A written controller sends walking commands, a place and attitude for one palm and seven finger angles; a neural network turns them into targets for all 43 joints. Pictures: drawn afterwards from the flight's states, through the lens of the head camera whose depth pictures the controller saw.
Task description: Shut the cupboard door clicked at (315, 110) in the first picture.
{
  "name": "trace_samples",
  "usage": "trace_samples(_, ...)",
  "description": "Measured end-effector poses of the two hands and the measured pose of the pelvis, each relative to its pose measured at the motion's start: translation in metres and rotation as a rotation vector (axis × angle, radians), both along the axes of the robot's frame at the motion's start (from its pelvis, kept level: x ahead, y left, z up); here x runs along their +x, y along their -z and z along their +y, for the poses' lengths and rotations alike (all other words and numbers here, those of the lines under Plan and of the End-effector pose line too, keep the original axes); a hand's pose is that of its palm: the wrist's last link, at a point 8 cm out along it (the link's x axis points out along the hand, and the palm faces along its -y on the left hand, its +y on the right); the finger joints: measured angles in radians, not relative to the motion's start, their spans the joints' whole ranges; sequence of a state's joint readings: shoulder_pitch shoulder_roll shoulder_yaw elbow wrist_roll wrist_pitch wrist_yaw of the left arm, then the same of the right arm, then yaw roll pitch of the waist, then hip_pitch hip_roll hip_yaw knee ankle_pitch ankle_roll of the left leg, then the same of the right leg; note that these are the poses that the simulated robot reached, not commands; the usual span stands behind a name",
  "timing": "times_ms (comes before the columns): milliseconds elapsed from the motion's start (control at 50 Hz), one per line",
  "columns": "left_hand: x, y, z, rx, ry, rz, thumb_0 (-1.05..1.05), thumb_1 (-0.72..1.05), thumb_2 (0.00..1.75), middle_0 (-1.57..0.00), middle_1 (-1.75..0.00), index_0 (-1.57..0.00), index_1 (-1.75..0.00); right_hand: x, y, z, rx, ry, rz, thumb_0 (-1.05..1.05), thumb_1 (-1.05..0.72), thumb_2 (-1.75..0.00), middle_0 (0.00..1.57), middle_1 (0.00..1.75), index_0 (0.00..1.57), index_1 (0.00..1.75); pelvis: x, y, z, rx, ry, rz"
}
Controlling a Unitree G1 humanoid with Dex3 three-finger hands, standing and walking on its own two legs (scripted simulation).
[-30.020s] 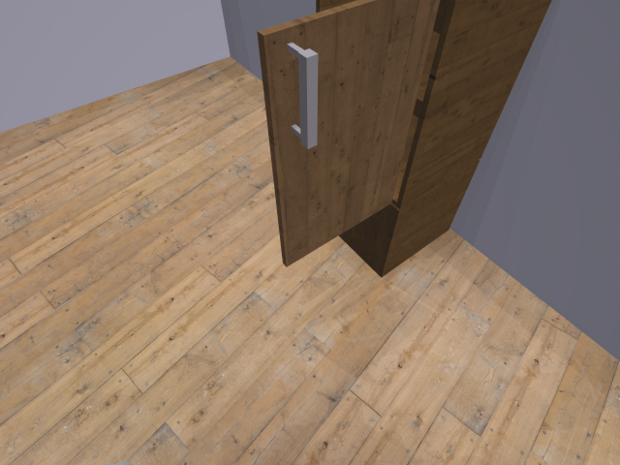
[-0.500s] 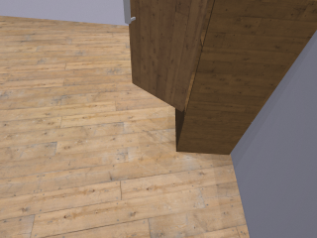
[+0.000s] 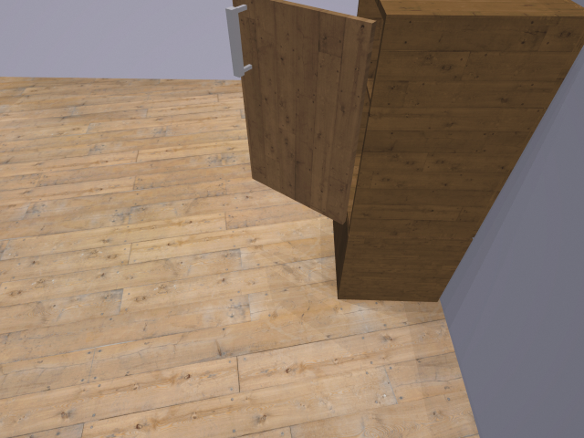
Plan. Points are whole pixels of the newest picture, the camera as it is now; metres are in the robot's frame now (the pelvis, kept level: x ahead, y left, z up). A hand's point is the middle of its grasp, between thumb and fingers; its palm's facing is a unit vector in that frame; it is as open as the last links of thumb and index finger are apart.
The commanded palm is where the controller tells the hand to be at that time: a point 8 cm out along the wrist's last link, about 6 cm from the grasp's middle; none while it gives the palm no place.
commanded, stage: let the arm hang, fingers relaxed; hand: left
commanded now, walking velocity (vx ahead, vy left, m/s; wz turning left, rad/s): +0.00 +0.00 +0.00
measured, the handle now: (240, 41) +0.98 +0.19 +0.14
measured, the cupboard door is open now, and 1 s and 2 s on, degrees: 55 55 55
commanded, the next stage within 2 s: look to check the result in 0.20 s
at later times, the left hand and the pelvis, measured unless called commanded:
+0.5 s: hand out of the picture +0.08 +0.24 -0.16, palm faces -0.01 -0.94 -0.33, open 7.4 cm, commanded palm none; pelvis +0.03 -0.01 +0.00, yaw +0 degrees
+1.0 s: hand out of the picture +0.11 +0.22 -0.15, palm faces -0.01 -0.94 -0.33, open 7.4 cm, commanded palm none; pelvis +0.04 -0.02 +0.00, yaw +0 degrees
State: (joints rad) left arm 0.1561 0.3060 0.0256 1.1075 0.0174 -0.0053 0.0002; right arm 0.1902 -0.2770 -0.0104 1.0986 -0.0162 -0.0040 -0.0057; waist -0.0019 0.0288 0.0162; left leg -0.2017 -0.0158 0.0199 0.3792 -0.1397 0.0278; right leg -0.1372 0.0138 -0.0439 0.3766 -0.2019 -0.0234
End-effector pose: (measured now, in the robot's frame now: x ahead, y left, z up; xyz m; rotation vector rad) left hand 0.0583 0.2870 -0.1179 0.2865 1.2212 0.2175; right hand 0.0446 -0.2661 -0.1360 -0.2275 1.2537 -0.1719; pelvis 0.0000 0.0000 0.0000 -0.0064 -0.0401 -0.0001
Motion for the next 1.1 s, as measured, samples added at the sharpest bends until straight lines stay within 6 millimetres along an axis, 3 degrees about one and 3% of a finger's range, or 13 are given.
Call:
trace_samples(180, 0.025, -0.001, -0.008, -0.019, 0.030, -0.025, 0.00, 0.90, 0.90, -0.20, -0.30, -0.20, -0.30, 0.027, -0.011, -0.017, -0.043, -0.012, -0.037, 0.00, -0.90, -0.89, 0.20, 0.30, 0.20, 0.30, 0.009, -0.002, -0.001, 0.004, 0.003, 0.005)
trace_samples(400, 0.021, 0.002, -0.008, -0.014, 0.014, 0.033, 0.00, 0.90, 0.90, -0.20, -0.30, -0.20, -0.30, 0.039, -0.016, -0.032, -0.072, -0.019, -0.011, 0.00, -0.90, -0.89, 0.20, 0.30, 0.20, 0.30, 0.022, -0.004, -0.006, 0.006, 0.000, 0.010)
trace_samples(700, 0.027, -0.002, -0.011, 0.009, 0.003, 0.047, 0.00, 0.90, 0.90, -0.20, -0.30, -0.20, -0.30, 0.054, -0.011, -0.034, -0.050, -0.022, -0.010, 0.00, -0.90, -0.89, 0.20, 0.30, 0.20, 0.30, 0.034, -0.004, -0.015, 0.009, 0.002, 0.009)
trace_samples(980, 0.044, -0.002, -0.024, 0.000, 0.016, 0.016, 0.00, 0.90, 0.90, -0.20, -0.30, -0.20, -0.30, 0.056, -0.011, -0.041, -0.051, -0.011, -0.009, 0.00, -0.90, -0.89, 0.20, 0.30, 0.20, 0.30, 0.040, -0.004, -0.022, 0.011, 0.003, 0.009)
trace_samples(1100, 0.039, 0.005, -0.033, -0.011, -0.027, -0.002, 0.00, 0.90, 0.90, -0.20, -0.30, -0.20, -0.30, 0.048, -0.003, -0.034, -0.037, -0.023, 0.028, 0.00, -0.91, -0.89, 0.20, 0.30, 0.20, 0.30, 0.037, 0.001, -0.024, 0.009, -0.040, 0.011)
